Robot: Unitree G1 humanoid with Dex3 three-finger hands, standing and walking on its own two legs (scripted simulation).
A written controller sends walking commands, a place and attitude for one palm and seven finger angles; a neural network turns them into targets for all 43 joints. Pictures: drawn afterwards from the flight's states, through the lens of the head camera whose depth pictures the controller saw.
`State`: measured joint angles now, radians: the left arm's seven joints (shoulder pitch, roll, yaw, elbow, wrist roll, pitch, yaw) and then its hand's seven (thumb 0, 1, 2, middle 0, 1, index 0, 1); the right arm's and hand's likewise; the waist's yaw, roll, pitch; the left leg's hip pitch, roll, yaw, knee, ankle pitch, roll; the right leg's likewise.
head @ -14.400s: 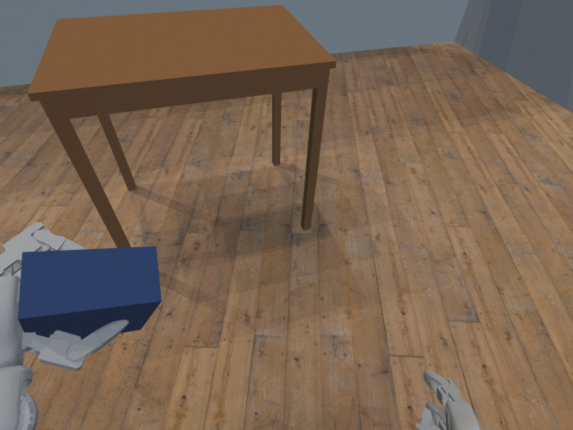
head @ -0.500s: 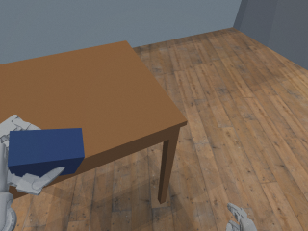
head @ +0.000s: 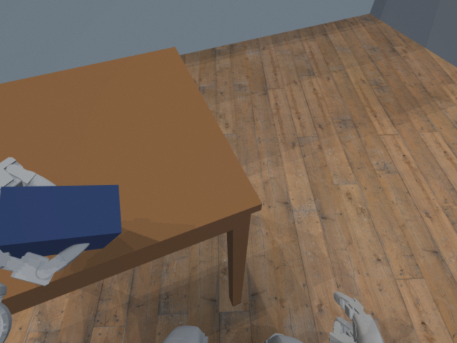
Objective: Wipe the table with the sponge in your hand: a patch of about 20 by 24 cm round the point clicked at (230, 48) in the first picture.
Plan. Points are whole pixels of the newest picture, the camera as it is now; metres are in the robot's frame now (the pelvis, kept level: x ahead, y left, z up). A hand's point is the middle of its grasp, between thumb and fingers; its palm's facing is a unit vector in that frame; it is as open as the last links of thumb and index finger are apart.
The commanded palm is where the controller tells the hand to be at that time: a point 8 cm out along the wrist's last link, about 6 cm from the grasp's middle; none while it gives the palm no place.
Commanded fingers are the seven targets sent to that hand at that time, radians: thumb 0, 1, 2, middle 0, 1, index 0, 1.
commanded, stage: come to a stop and stand still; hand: left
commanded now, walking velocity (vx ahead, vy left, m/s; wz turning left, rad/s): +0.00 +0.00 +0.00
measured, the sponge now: (78, 222) +0.23 +0.21 +0.15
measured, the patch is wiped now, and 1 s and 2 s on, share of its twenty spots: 0.00 0.00 0.00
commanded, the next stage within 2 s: look again from close up in 1.46 s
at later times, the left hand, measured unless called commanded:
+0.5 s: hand (74, 168) +0.30 +0.23 +0.18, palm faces +0.33 -0.84 -0.44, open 9.7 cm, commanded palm +0.24 +0.28 +0.20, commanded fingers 0.00 0.10 1.30 -1.20 -1.60 -1.20 -1.60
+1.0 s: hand (59, 180) +0.29 +0.26 +0.16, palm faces +0.22 -0.88 -0.41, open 9.7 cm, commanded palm +0.23 +0.31 +0.20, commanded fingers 0.00 0.10 1.30 -1.20 -1.60 -1.20 -1.60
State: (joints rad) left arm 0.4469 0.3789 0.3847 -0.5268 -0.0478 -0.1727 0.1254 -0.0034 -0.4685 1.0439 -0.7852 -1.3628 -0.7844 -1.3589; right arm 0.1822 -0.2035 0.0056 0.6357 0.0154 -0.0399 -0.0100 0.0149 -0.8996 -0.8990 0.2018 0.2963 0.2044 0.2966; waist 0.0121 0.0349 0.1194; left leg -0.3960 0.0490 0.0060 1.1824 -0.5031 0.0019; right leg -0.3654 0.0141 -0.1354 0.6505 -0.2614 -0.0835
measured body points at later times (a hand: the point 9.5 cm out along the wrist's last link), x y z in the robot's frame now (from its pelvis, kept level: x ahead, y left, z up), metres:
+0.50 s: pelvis +0.07 +0.00 +0.02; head +0.10 +0.00 +0.47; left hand +0.27 +0.27 +0.21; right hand +0.27 -0.22 -0.06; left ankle +0.09 +0.11 -0.72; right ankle +0.06 -0.08 -0.72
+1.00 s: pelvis +0.06 +0.04 +0.02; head +0.09 +0.07 +0.47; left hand +0.27 +0.31 +0.18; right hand +0.19 -0.22 -0.05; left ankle +0.09 +0.11 -0.72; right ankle +0.06 -0.08 -0.72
